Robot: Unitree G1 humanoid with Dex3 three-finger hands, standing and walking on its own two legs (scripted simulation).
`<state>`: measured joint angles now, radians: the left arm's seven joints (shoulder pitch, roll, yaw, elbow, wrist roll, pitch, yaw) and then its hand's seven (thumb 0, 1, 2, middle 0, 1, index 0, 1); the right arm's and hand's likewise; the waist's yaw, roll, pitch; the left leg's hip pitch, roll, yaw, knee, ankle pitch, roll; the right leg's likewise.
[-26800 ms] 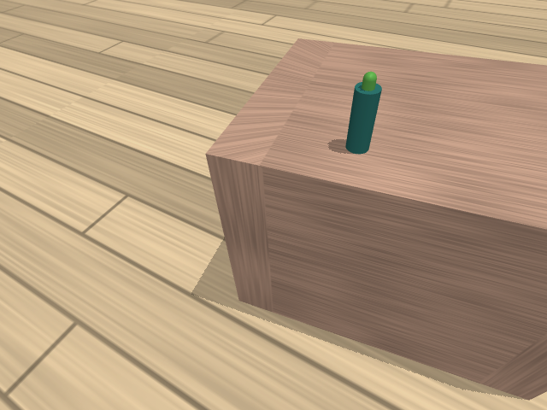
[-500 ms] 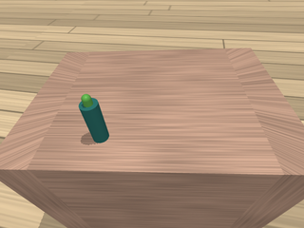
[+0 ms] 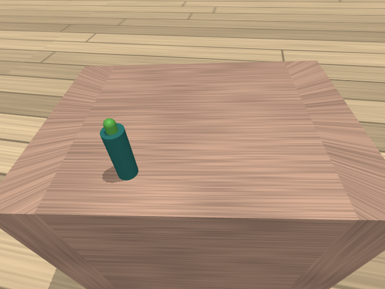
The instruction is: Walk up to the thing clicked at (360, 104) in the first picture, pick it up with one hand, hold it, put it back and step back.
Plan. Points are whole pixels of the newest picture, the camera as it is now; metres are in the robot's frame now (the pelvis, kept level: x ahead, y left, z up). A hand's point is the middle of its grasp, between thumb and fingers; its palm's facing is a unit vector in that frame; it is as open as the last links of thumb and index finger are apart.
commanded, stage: stand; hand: left
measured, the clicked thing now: (119, 148) +0.45 +0.20 +0.06
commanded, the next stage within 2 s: none
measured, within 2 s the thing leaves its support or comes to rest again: neither
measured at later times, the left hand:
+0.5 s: hand out of the picture +0.07 +0.25 -0.15, palm faces -0.03 -0.93 -0.35, open 7.5 cm
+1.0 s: hand out of the picture +0.07 +0.25 -0.15, palm faces -0.03 -0.93 -0.35, open 7.4 cm
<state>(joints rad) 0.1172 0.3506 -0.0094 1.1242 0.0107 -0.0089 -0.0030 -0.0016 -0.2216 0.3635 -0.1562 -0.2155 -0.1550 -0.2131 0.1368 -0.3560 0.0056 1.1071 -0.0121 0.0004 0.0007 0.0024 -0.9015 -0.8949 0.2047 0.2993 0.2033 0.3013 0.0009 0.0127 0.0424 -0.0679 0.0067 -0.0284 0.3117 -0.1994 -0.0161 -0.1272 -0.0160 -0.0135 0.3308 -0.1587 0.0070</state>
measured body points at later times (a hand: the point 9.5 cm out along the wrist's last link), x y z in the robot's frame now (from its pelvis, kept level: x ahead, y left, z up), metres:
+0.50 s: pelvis +0.00 +0.00 +0.00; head +0.01 -0.01 +0.45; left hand +0.07 +0.30 -0.13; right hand +0.06 -0.30 -0.14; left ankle -0.02 +0.13 -0.75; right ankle +0.02 -0.12 -0.75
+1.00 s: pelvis +0.00 +0.00 +0.00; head +0.01 -0.01 +0.45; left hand +0.08 +0.30 -0.13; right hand +0.07 -0.31 -0.14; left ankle -0.02 +0.13 -0.75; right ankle +0.02 -0.12 -0.75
